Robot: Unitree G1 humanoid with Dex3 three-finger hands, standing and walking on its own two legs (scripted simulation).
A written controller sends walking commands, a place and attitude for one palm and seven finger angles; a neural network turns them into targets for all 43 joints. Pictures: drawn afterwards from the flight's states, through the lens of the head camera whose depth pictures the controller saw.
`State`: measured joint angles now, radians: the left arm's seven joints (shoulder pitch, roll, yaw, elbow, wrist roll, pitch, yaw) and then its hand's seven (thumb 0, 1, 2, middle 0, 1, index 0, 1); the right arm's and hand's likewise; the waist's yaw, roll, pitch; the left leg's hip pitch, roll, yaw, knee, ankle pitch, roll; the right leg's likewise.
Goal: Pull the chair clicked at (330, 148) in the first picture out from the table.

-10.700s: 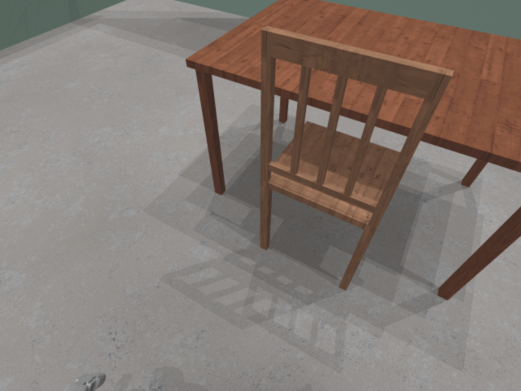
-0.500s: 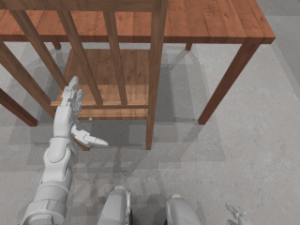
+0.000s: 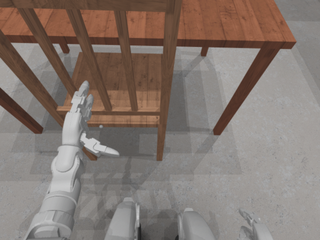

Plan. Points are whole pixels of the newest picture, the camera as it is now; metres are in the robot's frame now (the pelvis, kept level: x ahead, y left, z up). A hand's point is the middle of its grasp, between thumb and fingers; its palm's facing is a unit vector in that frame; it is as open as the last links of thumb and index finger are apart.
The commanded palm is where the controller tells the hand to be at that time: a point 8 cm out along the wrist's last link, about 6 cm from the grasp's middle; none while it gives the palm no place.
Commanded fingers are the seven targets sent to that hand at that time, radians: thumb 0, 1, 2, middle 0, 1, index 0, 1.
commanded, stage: push the fingers through the gap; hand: left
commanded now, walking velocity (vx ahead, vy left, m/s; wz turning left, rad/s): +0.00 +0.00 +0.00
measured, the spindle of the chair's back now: (95, 72) +0.53 +0.18 +0.06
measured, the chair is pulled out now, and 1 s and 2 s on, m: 0.00 -0.01 -0.01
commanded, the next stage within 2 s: aim the fingers beside a spindle in 0.44 s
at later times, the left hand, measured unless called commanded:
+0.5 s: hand (102, 116) +0.41 +0.16 +0.03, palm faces +0.00 -1.00 -0.07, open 16.5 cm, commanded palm +0.41 +0.20 +0.03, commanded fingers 0.00 -0.50 0.30 -0.06 -0.08 -0.06 -0.08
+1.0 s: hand (101, 112) +0.42 +0.16 +0.03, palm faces -0.02 -1.00 -0.05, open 16.4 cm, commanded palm +0.41 +0.20 +0.03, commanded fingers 0.00 -0.50 0.30 -0.06 -0.08 -0.06 -0.08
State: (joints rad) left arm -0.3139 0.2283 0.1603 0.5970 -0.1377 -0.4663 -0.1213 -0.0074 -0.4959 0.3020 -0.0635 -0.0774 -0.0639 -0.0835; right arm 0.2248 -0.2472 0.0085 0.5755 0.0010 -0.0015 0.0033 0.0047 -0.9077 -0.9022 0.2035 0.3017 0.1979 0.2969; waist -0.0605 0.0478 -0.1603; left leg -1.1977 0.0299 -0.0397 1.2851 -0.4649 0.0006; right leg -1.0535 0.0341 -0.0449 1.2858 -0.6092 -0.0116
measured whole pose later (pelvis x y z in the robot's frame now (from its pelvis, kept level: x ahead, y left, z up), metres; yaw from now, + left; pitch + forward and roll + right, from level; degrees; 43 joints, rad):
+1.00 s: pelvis -0.03 +0.01 -0.02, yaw +0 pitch +23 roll -4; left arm -0.66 0.30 0.24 0.96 -0.08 -0.53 -0.12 -0.01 -0.50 0.30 -0.06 -0.08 -0.18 -0.16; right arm 0.30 -0.25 0.02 0.64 -0.02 0.02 0.01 0.00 -0.91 -0.90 0.20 0.30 0.20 0.30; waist -0.11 0.05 -0.15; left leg -1.31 0.02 -0.05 1.33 -0.42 0.02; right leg -1.16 0.03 -0.06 1.33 -0.57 0.00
